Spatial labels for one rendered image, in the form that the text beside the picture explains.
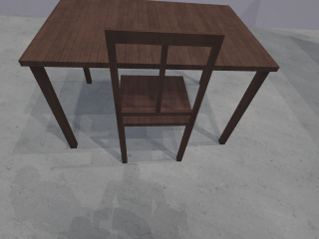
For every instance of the chair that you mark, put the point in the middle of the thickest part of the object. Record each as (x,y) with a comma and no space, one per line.
(158,100)

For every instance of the table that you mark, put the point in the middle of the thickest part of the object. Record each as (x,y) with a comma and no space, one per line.
(73,36)

